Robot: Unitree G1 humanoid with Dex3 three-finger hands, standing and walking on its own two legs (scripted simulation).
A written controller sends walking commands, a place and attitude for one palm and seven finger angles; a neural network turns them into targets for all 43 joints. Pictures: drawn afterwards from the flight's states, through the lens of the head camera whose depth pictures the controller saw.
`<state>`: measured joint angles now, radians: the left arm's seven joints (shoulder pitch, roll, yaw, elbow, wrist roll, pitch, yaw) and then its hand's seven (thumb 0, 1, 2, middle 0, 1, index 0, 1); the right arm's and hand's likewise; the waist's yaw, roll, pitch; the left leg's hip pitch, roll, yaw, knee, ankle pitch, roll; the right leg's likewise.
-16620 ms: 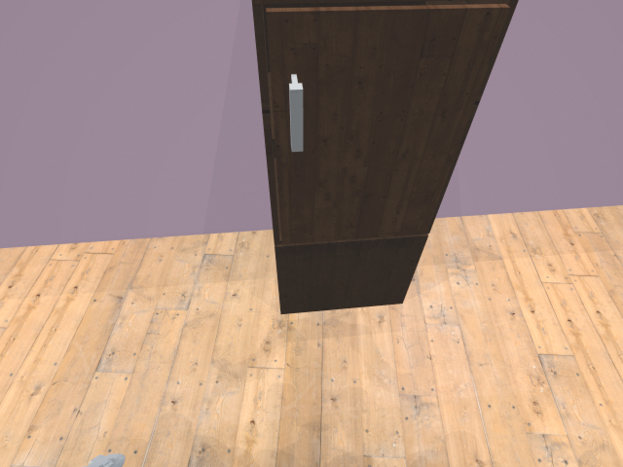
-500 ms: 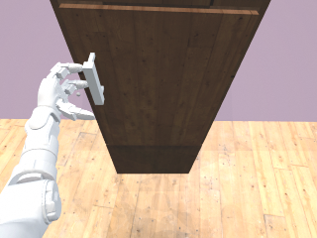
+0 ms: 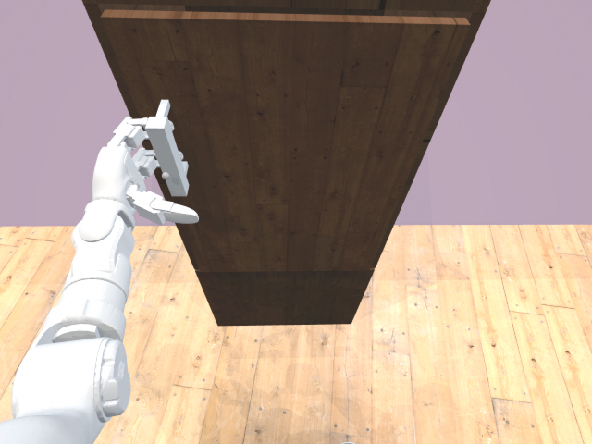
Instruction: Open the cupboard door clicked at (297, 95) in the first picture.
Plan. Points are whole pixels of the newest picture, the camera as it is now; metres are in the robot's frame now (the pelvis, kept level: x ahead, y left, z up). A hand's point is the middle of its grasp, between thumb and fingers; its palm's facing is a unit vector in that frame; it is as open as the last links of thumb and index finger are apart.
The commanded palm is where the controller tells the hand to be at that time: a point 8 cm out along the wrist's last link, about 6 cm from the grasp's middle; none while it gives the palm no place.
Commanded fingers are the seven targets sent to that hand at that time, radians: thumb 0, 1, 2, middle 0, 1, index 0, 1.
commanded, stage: slide the fingers in behind the handle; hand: left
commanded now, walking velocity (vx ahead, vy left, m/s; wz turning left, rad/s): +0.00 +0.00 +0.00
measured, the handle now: (172, 149) +0.50 +0.17 +0.11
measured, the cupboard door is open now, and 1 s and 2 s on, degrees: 0 0 21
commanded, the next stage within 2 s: close the thumb around the handle in 0.52 s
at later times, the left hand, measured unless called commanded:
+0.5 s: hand (177, 174) +0.45 +0.16 +0.11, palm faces +0.01 -1.00 +0.00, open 14.0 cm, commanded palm +0.42 +0.21 +0.11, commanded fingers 0.00 -0.50 0.30 -0.30 -1.20 -0.30 -1.20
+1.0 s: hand (178, 173) +0.46 +0.16 +0.10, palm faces +0.00 -1.00 +0.01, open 9.9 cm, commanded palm +0.43 +0.21 +0.11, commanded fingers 0.00 0.62 0.78 -0.38 -1.32 -0.38 -1.32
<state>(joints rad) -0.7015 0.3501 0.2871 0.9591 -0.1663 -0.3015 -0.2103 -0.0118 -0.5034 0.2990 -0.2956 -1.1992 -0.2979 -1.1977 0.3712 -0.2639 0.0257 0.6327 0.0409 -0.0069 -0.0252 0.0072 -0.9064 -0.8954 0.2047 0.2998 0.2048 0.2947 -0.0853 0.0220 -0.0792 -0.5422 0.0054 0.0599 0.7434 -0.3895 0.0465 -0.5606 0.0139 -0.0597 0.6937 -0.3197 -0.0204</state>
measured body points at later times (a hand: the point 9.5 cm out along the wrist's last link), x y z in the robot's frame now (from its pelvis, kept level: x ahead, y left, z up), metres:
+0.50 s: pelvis -0.01 -0.01 +0.00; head +0.06 -0.01 +0.44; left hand +0.44 +0.21 +0.11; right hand +0.06 -0.27 -0.12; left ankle -0.02 +0.08 -0.71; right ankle +0.01 -0.11 -0.71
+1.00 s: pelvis +0.00 +0.00 +0.00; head +0.06 +0.00 +0.44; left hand +0.45 +0.21 +0.11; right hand +0.05 -0.26 -0.12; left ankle -0.02 +0.08 -0.71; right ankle +0.01 -0.11 -0.71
